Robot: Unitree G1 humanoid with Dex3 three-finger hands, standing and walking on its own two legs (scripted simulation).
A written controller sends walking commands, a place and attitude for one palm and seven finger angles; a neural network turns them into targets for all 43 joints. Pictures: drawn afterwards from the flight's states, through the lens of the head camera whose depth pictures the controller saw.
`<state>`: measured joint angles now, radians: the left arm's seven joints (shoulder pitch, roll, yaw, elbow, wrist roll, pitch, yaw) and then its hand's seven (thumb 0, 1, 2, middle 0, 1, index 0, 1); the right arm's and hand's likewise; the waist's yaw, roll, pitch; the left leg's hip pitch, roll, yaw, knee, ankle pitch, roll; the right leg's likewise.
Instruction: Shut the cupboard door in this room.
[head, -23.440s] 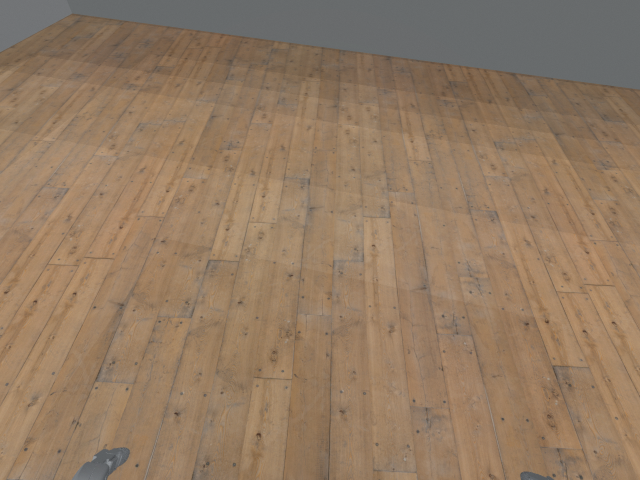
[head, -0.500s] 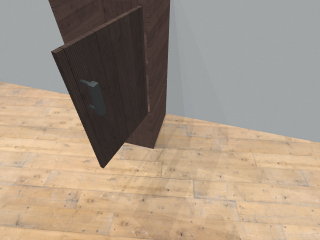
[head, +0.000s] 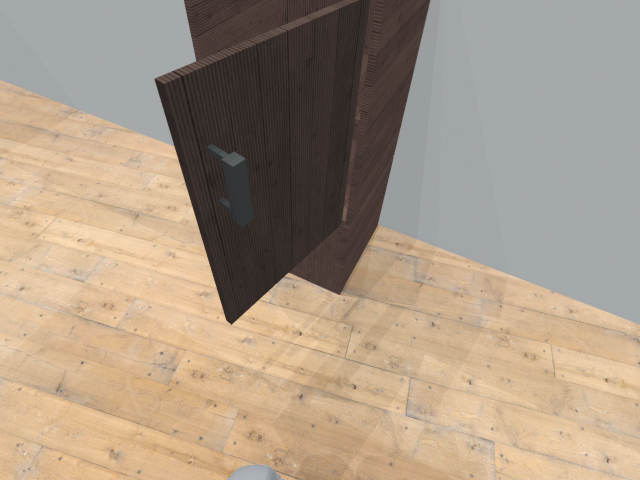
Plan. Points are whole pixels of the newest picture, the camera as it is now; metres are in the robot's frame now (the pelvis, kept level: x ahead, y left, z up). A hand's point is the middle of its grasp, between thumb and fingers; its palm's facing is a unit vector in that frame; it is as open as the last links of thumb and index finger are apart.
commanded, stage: shuffle to correct the standing spot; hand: left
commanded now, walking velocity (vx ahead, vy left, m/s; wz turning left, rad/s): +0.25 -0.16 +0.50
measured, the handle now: (229, 185) +0.50 +0.19 +0.07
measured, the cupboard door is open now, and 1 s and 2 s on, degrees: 77 77 77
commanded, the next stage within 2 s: come to a stop and stand still in 1.74 s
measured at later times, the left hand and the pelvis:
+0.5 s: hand (200, 422) +0.22 +0.19 -0.15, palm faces +0.19 -0.96 -0.20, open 7.4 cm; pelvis +0.15 -0.01 +0.01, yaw +13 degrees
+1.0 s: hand (272, 464) +0.18 +0.08 -0.18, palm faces +0.54 -0.81 -0.20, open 7.3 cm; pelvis +0.28 -0.07 +0.00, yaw +32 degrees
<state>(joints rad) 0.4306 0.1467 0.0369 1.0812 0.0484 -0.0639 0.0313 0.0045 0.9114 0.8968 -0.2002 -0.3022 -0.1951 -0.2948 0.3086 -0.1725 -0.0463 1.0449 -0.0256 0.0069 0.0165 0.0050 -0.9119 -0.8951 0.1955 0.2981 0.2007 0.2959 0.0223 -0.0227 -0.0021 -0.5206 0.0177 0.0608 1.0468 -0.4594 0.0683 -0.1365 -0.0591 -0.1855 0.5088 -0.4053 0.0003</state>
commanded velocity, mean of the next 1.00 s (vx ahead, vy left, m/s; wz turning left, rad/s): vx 0.14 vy -0.20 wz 0.50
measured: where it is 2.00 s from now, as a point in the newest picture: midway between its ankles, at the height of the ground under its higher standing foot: (412, 441)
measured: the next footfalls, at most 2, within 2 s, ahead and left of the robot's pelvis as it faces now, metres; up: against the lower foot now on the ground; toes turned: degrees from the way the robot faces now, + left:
left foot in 0.14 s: +0.14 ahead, +0.10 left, +0.00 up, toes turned +12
right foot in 0.60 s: +0.33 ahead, -0.12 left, +0.00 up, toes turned +11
